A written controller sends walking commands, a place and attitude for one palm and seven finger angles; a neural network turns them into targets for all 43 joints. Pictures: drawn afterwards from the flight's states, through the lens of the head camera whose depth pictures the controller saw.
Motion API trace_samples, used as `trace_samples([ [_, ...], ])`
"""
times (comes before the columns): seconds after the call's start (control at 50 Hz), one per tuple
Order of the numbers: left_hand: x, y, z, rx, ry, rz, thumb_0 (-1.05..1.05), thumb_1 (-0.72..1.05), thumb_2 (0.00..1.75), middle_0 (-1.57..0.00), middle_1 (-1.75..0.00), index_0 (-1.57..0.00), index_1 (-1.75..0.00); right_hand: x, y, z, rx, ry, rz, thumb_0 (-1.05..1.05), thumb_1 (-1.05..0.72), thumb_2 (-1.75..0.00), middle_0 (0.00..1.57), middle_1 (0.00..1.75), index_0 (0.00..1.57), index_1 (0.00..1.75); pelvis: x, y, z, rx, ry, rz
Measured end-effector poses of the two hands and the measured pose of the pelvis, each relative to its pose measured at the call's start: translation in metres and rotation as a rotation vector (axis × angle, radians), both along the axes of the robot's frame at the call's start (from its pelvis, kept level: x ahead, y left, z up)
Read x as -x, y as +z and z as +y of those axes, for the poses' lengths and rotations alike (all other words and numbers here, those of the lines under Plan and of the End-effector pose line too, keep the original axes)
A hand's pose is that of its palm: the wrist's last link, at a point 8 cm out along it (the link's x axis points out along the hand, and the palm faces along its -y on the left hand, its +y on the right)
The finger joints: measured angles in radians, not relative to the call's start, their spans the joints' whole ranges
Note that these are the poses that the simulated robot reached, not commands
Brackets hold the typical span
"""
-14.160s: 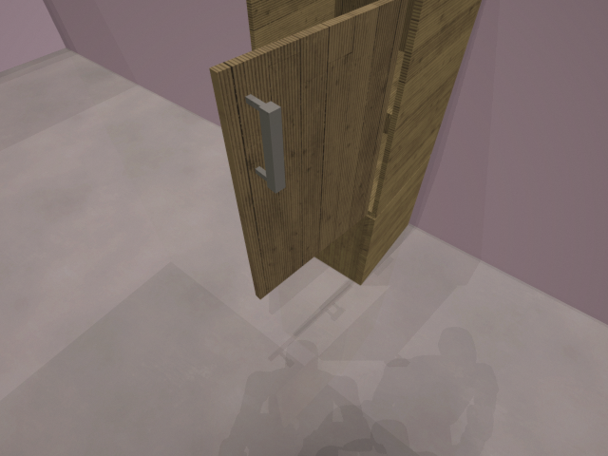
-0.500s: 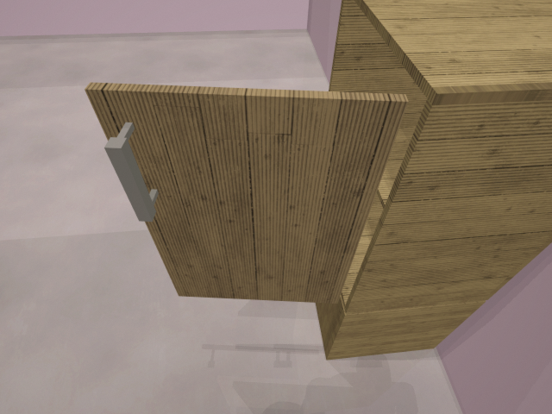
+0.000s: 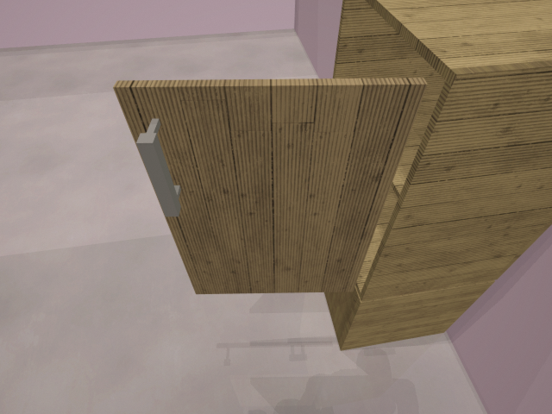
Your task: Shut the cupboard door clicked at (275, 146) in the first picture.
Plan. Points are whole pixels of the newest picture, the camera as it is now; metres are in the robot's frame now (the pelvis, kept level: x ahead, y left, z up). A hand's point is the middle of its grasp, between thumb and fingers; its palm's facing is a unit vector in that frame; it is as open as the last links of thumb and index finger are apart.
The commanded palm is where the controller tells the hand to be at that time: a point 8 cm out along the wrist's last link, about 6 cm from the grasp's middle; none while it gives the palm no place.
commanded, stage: look again from close up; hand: left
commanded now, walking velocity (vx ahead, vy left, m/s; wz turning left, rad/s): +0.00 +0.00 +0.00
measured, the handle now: (164, 169) +0.43 +0.20 +0.13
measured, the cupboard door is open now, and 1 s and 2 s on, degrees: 82 82 82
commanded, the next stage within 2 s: raise the hand and make a fist in 0.08 s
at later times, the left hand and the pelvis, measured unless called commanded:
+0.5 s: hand (169, 361) +0.19 +0.16 +0.01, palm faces +0.05 -1.00 +0.04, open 6.6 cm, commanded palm +0.11 +0.23 -0.03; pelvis -0.02 -0.01 -0.04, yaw +2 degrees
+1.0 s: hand (155, 341) +0.21 +0.18 +0.03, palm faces +0.07 -1.00 -0.03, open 4.2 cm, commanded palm +0.16 +0.23 +0.04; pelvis +0.02 -0.03 -0.04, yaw +3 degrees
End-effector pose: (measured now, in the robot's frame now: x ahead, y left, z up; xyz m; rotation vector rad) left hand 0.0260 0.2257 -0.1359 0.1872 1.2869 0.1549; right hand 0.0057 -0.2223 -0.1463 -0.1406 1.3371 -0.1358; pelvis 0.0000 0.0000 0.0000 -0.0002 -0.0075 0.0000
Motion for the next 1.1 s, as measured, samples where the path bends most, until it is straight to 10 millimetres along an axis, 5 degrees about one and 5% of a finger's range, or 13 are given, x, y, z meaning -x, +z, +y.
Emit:
trace_samples([
  [0.2, 0.028, -0.003, 0.008, 0.015, 0.010, 0.104, 0.00, 0.91, 0.90, -0.20, -0.30, -0.20, -0.29, 0.014, 0.004, 0.015, -0.011, 0.003, 0.066, 0.00, -0.92, -0.89, 0.20, 0.29, 0.20, 0.30, -0.001, 0.003, 0.011, -0.001, 0.005, 0.025],
  [0.24, 0.003, 0.013, 0.018, 0.001, 0.090, -0.056, 0.01, 0.91, 0.90, -0.20, -0.30, -0.21, -0.30, 0.005, 0.011, 0.009, 0.029, 0.008, -0.030, 0.01, -0.92, -0.89, 0.21, 0.29, 0.20, 0.30, 0.002, 0.000, 0.010, 0.002, 0.020, 0.028],
  [0.36, -0.121, 0.130, 0.013, -0.038, 0.051, -0.880, 0.02, 0.92, 0.90, -0.23, -0.34, -0.23, -0.33, -0.057, 0.030, -0.015, 0.059, 0.072, -0.438, 0.01, -0.92, -0.89, 0.21, 0.29, 0.20, 0.30, 0.009, -0.007, 0.009, -0.021, 0.064, 0.039],
  [0.44, -0.151, 0.162, -0.009, 0.095, -0.027, -1.239, 0.01, 0.92, 0.90, -0.27, -0.39, -0.28, -0.38, -0.108, 0.041, -0.029, 0.074, 0.097, -0.656, 0.01, -0.91, -0.89, 0.20, 0.29, 0.20, 0.30, 0.015, -0.025, 0.003, -0.017, 0.052, 0.076],
  [0.52, -0.129, 0.137, -0.018, 0.190, -0.098, -1.333, 0.00, 0.91, 0.90, -0.34, -0.46, -0.35, -0.45, -0.152, 0.058, -0.037, 0.097, 0.145, -0.789, 0.01, -0.91, -0.89, 0.20, 0.29, 0.20, 0.30, 0.019, -0.046, -0.011, -0.015, 0.038, 0.116],
  [0.62, -0.073, 0.096, 0.003, 0.100, -0.014, -1.131, 0.01, 0.91, 0.90, -0.43, -0.56, -0.44, -0.55, -0.197, 0.071, -0.032, 0.109, 0.270, -0.873, 0.01, -0.91, -0.90, 0.20, 0.29, 0.20, 0.30, 0.018, -0.062, -0.022, 0.008, 0.065, 0.146],
  [0.72, -0.063, 0.133, 0.019, -0.048, 0.034, -1.274, 0.02, 0.91, 0.90, -0.52, -0.65, -0.52, -0.65, -0.226, 0.058, -0.011, 0.055, 0.361, -0.905, 0.01, -0.91, -0.90, 0.20, 0.29, 0.20, 0.30, 0.014, -0.068, -0.026, 0.046, 0.105, 0.172],
  [0.8, -0.102, 0.169, 0.000, 0.010, -0.102, -1.465, 0.02, 0.91, 0.90, -0.59, -0.73, -0.59, -0.73, -0.226, 0.036, 0.006, -0.013, 0.353, -0.874, 0.01, -0.91, -0.89, 0.20, 0.29, 0.20, 0.30, 0.011, -0.070, -0.027, 0.058, 0.112, 0.185],
  [0.9, -0.152, 0.162, -0.020, 0.177, -0.240, -1.256, 0.01, 0.91, 0.90, -0.68, -0.83, -0.69, -0.82, -0.200, 0.022, 0.010, -0.067, 0.222, -0.746, 0.01, -0.91, -0.89, 0.21, 0.30, 0.21, 0.30, -0.001, -0.057, -0.028, 0.029, 0.081, 0.189],
  [0.98, -0.159, 0.164, -0.005, 0.158, -0.129, -1.138, 0.01, 0.90, 0.90, -0.76, -0.91, -0.76, -0.90, -0.179, 0.025, -0.001, -0.039, 0.139, -0.658, 0.01, -0.90, -0.89, 0.21, 0.30, 0.21, 0.30, -0.016, -0.043, -0.026, 0.008, 0.055, 0.173],
  [1.1, -0.147, 0.201, 0.024, 0.008, -0.054, -1.299, 0.02, 0.91, 0.90, -0.86, -1.03, -0.87, -1.02, -0.168, 0.031, -0.022, 0.035, 0.161, -0.614, 0.01, -0.90, -0.89, 0.21, 0.30, 0.20, 0.30, -0.022, -0.037, -0.019, 0.014, 0.059, 0.161],
])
